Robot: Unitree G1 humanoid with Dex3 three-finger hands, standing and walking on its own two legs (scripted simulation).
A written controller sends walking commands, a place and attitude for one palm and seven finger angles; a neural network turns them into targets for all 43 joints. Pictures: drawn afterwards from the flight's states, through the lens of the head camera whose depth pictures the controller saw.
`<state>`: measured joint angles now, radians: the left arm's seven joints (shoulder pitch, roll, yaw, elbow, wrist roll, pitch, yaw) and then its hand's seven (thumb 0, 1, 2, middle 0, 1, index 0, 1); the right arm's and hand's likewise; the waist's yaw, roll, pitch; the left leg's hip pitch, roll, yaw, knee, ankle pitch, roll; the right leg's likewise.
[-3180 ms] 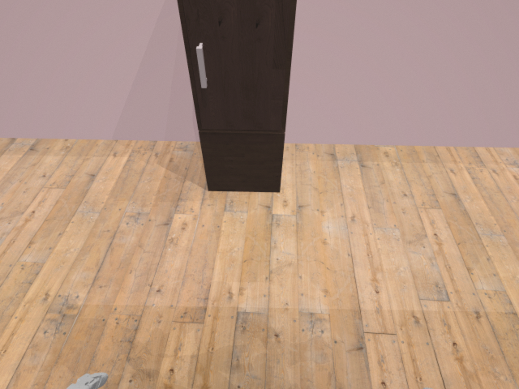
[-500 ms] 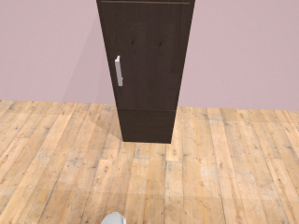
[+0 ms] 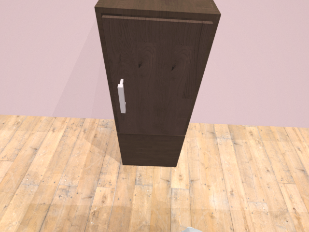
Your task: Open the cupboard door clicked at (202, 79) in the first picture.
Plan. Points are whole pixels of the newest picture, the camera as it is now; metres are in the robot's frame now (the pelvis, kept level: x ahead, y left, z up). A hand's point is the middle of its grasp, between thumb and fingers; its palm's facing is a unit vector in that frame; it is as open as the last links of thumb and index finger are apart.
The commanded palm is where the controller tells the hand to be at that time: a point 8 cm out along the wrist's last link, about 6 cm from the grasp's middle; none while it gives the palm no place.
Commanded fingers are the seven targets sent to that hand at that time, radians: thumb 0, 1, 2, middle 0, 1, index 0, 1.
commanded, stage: come to a stop and stand still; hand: left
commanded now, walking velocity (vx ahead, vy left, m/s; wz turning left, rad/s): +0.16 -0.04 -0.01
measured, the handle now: (122, 96) +0.62 +0.18 -0.06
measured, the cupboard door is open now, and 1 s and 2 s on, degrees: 0 0 0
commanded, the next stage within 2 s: look again from close up in 1.46 s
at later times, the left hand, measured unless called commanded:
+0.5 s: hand out of the picture +0.14 +0.16 -0.17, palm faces +0.07 -0.97 -0.24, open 7.3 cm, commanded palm none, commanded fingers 0.00 0.90 0.90 -0.20 -0.30 -0.20 -0.30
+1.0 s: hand out of the picture -0.01 +0.19 -0.18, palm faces +0.06 -0.97 -0.22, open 7.4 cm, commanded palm none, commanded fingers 0.00 0.90 0.90 -0.20 -0.30 -0.20 -0.30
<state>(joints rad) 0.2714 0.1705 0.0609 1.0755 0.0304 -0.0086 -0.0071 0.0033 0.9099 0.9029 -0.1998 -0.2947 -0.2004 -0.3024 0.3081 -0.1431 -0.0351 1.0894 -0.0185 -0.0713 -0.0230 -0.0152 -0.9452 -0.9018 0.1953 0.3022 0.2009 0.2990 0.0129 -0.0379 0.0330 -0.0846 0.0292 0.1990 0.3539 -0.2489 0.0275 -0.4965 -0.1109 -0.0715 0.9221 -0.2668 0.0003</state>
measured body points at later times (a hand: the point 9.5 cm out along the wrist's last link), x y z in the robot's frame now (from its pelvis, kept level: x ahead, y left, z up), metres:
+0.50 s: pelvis +0.06 -0.03 -0.01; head +0.10 -0.04 +0.44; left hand +0.14 +0.21 -0.15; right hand +0.12 -0.26 -0.17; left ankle +0.04 +0.10 -0.70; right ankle +0.12 -0.13 -0.74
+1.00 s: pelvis +0.02 +0.01 +0.00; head +0.03 +0.00 +0.45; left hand -0.01 +0.24 -0.16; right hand +0.06 -0.21 -0.17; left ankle +0.04 +0.11 -0.74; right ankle -0.02 -0.10 -0.75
